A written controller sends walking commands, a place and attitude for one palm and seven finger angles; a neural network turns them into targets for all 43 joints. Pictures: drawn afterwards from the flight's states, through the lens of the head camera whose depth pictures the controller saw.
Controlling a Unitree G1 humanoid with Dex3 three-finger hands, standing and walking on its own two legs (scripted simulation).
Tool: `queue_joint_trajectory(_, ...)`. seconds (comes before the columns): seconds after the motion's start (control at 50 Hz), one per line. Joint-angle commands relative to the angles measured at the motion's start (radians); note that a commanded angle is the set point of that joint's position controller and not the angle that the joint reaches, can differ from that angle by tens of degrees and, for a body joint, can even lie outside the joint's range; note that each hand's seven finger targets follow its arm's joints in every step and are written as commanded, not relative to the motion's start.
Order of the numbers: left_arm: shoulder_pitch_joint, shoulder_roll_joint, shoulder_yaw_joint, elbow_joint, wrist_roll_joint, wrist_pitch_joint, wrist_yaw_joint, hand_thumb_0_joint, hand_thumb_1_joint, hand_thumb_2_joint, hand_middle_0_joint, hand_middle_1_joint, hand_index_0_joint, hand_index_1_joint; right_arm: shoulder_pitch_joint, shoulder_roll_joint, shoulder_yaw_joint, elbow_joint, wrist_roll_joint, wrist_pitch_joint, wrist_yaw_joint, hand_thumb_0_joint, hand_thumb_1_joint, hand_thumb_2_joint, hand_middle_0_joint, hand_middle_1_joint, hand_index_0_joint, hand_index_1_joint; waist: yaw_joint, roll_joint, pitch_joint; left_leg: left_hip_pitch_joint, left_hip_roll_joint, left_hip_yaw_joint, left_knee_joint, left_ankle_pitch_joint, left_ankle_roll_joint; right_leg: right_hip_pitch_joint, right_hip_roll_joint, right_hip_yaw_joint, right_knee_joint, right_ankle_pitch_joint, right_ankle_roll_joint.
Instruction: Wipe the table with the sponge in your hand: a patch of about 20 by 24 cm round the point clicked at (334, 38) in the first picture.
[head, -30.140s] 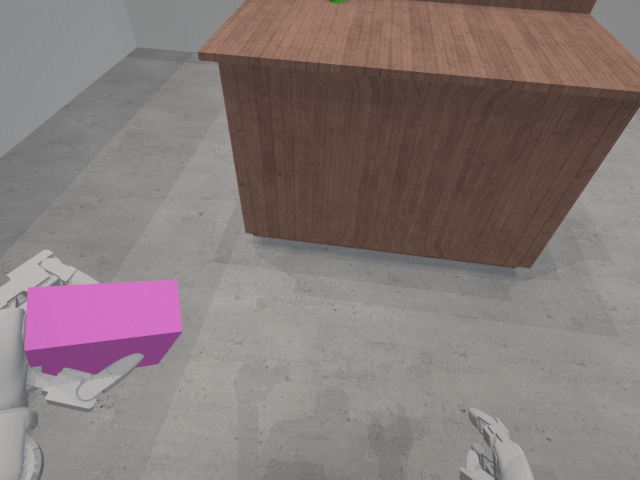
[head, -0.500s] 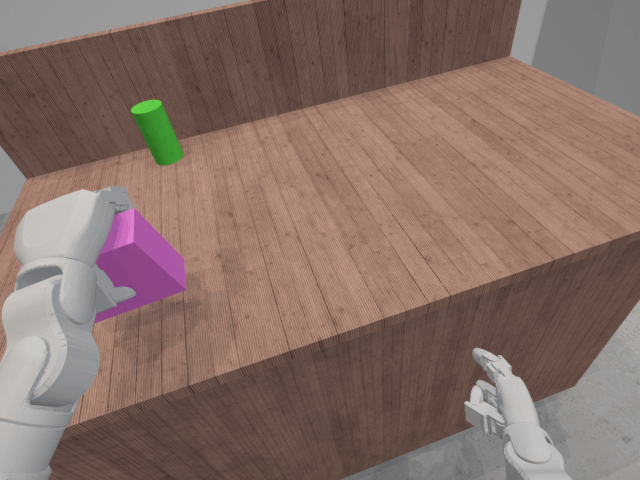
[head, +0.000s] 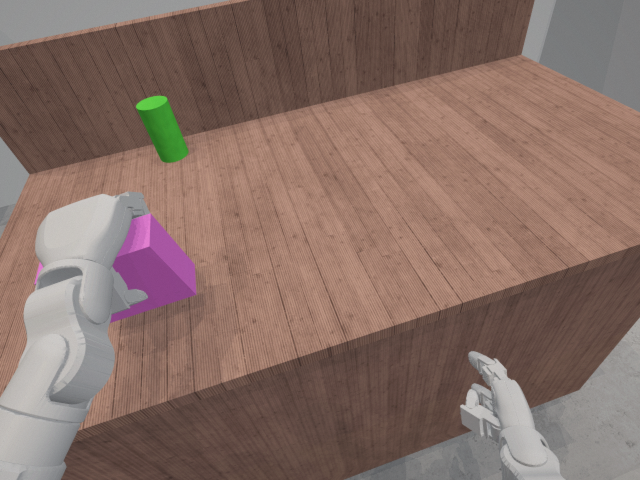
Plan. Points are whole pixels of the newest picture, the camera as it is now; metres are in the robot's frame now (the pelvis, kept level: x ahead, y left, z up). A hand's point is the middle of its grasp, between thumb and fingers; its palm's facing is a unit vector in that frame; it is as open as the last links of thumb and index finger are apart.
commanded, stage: move the sponge above the wiping area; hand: left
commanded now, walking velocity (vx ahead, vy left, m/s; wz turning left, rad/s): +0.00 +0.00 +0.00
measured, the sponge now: (132, 280) +0.28 +0.29 +0.13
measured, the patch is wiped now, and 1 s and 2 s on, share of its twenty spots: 0.00 0.00 0.00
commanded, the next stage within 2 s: lower the sponge onto the table in 1.30 s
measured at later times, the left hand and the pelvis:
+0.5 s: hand (128, 250) +0.28 +0.27 +0.18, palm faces +0.21 -0.12 -0.97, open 9.3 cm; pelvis +0.01 +0.01 +0.00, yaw +0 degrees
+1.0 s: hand (105, 260) +0.26 +0.29 +0.19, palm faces +0.19 -0.08 -0.98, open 9.3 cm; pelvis +0.00 +0.00 +0.00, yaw +0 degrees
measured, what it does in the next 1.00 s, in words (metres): stands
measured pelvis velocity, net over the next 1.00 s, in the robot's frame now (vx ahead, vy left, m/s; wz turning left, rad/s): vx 0.00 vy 0.00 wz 0.00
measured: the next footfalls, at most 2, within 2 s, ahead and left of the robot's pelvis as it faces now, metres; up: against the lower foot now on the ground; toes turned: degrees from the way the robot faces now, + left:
none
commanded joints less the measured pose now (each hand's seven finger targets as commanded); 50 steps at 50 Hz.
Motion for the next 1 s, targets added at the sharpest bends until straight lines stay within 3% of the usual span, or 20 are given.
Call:
queue_joint_trajectory(0.0,-0.257,0.269,0.186,-0.175,0.046,-0.002,0.049,0.000,0.100,1.300,-1.200,-1.600,-1.200,-1.600,-0.226,-0.086,-0.038,-0.184,-0.002,-0.054,0.007,0.000,-0.900,-0.900,0.200,0.300,0.200,0.300,0.013,-0.071,-0.269,-0.069,0.001,-0.067,-0.045,0.234,0.011,0.225,-0.038,0.123,-0.051,0.099,-0.024)
queue_joint_trajectory(0.04,-0.304,0.293,0.200,-0.216,0.057,0.001,0.053,0.000,0.100,1.300,-1.200,-1.600,-1.200,-1.600,-0.276,-0.071,-0.022,-0.206,0.011,-0.064,0.008,0.000,-0.900,-0.900,0.200,0.300,0.200,0.300,0.015,-0.063,-0.260,-0.058,-0.001,-0.073,-0.042,0.226,0.014,0.199,-0.031,0.171,-0.054,0.064,-0.037)
queue_joint_trajectory(0.06,-0.277,0.253,0.171,-0.177,0.048,0.007,0.051,0.000,0.100,1.300,-1.200,-1.600,-1.200,-1.600,-0.232,-0.084,-0.032,-0.191,-0.003,-0.056,0.007,0.000,-0.900,-0.900,0.200,0.300,0.200,0.300,0.008,-0.059,-0.261,-0.070,0.003,-0.062,-0.042,0.234,0.015,0.215,-0.039,0.125,-0.049,0.091,-0.030)
queue_joint_trajectory(0.22,-0.274,0.223,0.135,-0.280,0.057,-0.008,0.049,0.000,0.100,1.300,-1.200,-1.600,-1.200,-1.600,-0.232,-0.074,-0.037,-0.198,0.002,-0.054,0.016,0.000,-0.900,-0.900,0.200,0.300,0.200,0.300,0.008,-0.048,-0.293,-0.024,0.001,-0.074,-0.045,0.293,0.015,0.215,-0.030,0.106,-0.045,0.140,-0.024)
queue_joint_trajectory(0.24,-0.305,0.251,0.156,-0.309,0.060,-0.003,0.054,0.000,0.100,1.300,-1.200,-1.600,-1.200,-1.600,-0.280,-0.061,-0.023,-0.220,0.012,-0.067,0.014,0.000,-0.900,-0.900,0.200,0.300,0.200,0.300,0.014,-0.034,-0.280,-0.018,0.002,-0.083,-0.044,0.269,0.020,0.196,-0.023,0.162,-0.050,0.103,-0.042)
queue_joint_trajectory(0.26,-0.294,0.252,0.165,-0.260,0.064,-0.001,0.062,0.000,0.100,1.300,-1.200,-1.600,-1.200,-1.600,-0.222,-0.080,-0.034,-0.193,-0.007,-0.061,0.014,0.000,-0.900,-0.900,0.200,0.300,0.200,0.300,0.012,-0.058,-0.296,-0.035,0.004,-0.071,-0.045,0.287,0.018,0.227,-0.028,0.114,-0.037,0.134,-0.037)
queue_joint_trajectory(0.32,-0.253,0.230,0.158,-0.296,0.050,0.000,0.065,0.000,0.100,1.300,-1.200,-1.600,-1.200,-1.600,-0.232,-0.072,-0.035,-0.195,0.001,-0.045,0.020,0.000,-0.900,-0.900,0.200,0.300,0.200,0.300,0.015,-0.050,-0.270,-0.028,0.005,-0.076,-0.058,0.298,0.011,0.215,-0.027,0.104,-0.052,0.138,-0.026)
queue_joint_trajectory(0.34,-0.298,0.252,0.171,-0.325,0.055,0.006,0.071,0.000,0.100,1.300,-1.200,-1.600,-1.200,-1.600,-0.281,-0.061,-0.021,-0.216,0.013,-0.058,0.019,0.000,-0.900,-0.900,0.200,0.300,0.200,0.300,0.020,-0.029,-0.259,-0.021,0.005,-0.084,-0.059,0.270,0.015,0.190,-0.018,0.155,-0.055,0.092,-0.045)
queue_joint_trajectory(0.4,-0.222,0.214,0.161,-0.283,0.036,0.012,0.073,0.000,0.100,1.300,-1.200,-1.600,-1.200,-1.600,-0.227,-0.078,-0.039,-0.199,-0.001,-0.040,0.021,0.000,-0.900,-0.900,0.200,0.300,0.200,0.300,0.020,-0.076,-0.265,-0.034,0.009,-0.076,-0.064,0.293,0.010,0.226,-0.022,0.104,-0.052,0.139,-0.032)
queue_joint_trajectory(0.44,-0.222,0.271,0.210,-0.333,0.041,0.024,0.077,0.000,0.100,1.300,-1.200,-1.600,-1.200,-1.600,-0.279,-0.065,-0.024,-0.221,0.012,-0.045,0.022,0.000,-0.900,-0.900,0.200,0.300,0.200,0.300,0.030,-0.058,-0.271,-0.029,0.005,-0.080,-0.055,0.283,0.014,0.217,-0.018,0.163,-0.051,0.122,-0.044)
queue_joint_trajectory(0.48,-0.175,0.218,0.178,-0.322,0.027,0.029,0.072,0.000,0.100,1.300,-1.200,-1.600,-1.200,-1.600,-0.235,-0.069,-0.033,-0.211,0.007,-0.032,0.028,0.000,-0.900,-0.900,0.200,0.300,0.200,0.300,0.020,-0.072,-0.269,-0.037,0.007,-0.069,-0.054,0.311,0.010,0.230,-0.026,0.115,-0.044,0.162,-0.028)
queue_joint_trajectory(0.54,-0.165,0.263,0.217,-0.342,0.022,0.043,0.066,0.000,0.100,1.300,-1.200,-1.600,-1.200,-1.600,-0.278,-0.069,-0.024,-0.227,0.015,-0.031,0.025,0.000,-0.900,-0.900,0.200,0.300,0.200,0.300,0.024,-0.079,-0.253,-0.039,0.006,-0.072,-0.041,0.278,0.016,0.204,-0.019,0.169,-0.051,0.135,-0.039)
queue_joint_trajectory(0.6,-0.112,0.260,0.222,-0.323,0.008,0.040,0.059,0.000,0.100,1.300,-1.200,-1.600,-1.200,-1.600,-0.229,-0.085,-0.039,-0.214,0.004,-0.019,0.023,0.000,-0.900,-0.900,0.200,0.300,0.200,0.300,0.020,-0.091,-0.253,-0.052,0.005,-0.064,-0.038,0.271,0.017,0.221,-0.027,0.128,-0.049,0.144,-0.023)
queue_joint_trajectory(0.64,-0.182,0.286,0.223,-0.353,0.020,0.042,0.058,0.000,0.100,1.300,-1.200,-1.600,-1.200,-1.600,-0.275,-0.071,-0.021,-0.231,0.016,-0.033,0.019,0.000,-0.900,-0.900,0.200,0.300,0.200,0.300,0.015,-0.075,-0.255,-0.041,0.002,-0.071,-0.029,0.250,0.019,0.191,-0.023,0.182,-0.056,0.107,-0.034)
queue_joint_trajectory(0.82,-0.206,0.306,0.218,-0.305,0.028,0.010,0.043,0.000,0.100,1.300,-1.200,-1.600,-1.200,-1.600,-0.229,-0.082,-0.036,-0.196,0.003,-0.048,0.006,0.000,-0.900,-0.900,0.200,0.300,0.200,0.300,0.011,-0.073,-0.248,-0.047,-0.002,-0.076,-0.037,0.234,0.017,0.203,-0.036,0.142,-0.061,0.092,-0.020)
queue_joint_trajectory(0.84,-0.261,0.324,0.219,-0.344,0.039,0.011,0.044,0.000,0.100,1.300,-1.200,-1.600,-1.200,-1.600,-0.285,-0.070,-0.020,-0.218,0.015,-0.063,0.004,0.000,-0.900,-0.900,0.200,0.300,0.200,0.300,0.014,-0.035,-0.262,-0.034,-0.005,-0.082,-0.033,0.221,0.020,0.190,-0.028,0.198,-0.062,0.056,-0.038)
queue_joint_trajectory(0.86,-0.245,0.297,0.206,-0.300,0.032,0.010,0.047,0.000,0.100,1.300,-1.200,-1.600,-1.200,-1.600,-0.234,-0.080,-0.033,-0.200,-0.004,-0.059,0.003,0.000,-0.900,-0.900,0.200,0.300,0.200,0.300,0.015,-0.052,-0.272,-0.051,-0.001,-0.070,-0.031,0.234,0.019,0.218,-0.040,0.148,-0.049,0.084,-0.032)
queue_joint_trajectory(0.92,-0.191,0.288,0.211,-0.296,0.019,0.006,0.039,0.000,0.100,1.300,-1.200,-1.600,-1.200,-1.600,-0.238,-0.076,-0.034,-0.195,0.004,-0.050,0.008,0.000,-0.900,-0.900,0.200,0.300,0.200,0.300,0.018,-0.074,-0.248,-0.058,0.000,-0.077,-0.042,0.231,0.014,0.211,-0.039,0.137,-0.057,0.090,-0.020)
queue_joint_trajectory(0.94,-0.242,0.310,0.221,-0.320,0.022,0.009,0.040,0.000,0.100,1.300,-1.200,-1.600,-1.200,-1.600,-0.288,-0.065,-0.019,-0.214,0.018,-0.063,0.006,0.000,-0.900,-0.900,0.200,0.300,0.200,0.300,0.016,-0.059,-0.230,-0.049,0.000,-0.085,-0.041,0.204,0.018,0.174,-0.029,0.185,-0.070,0.032,-0.034)
queue_joint_trajectory(0.98,-0.212,0.284,0.209,-0.239,0.015,0.010,0.040,0.000,0.100,1.300,-1.200,-1.600,-1.200,-1.600,-0.225,-0.079,-0.032,-0.187,0.007,-0.055,0.005,0.000,-0.900,-0.900,0.200,0.300,0.200,0.300,0.009,-0.089,-0.217,-0.070,0.004,-0.076,-0.046,0.192,0.012,0.181,-0.038,0.140,-0.070,0.033,-0.019)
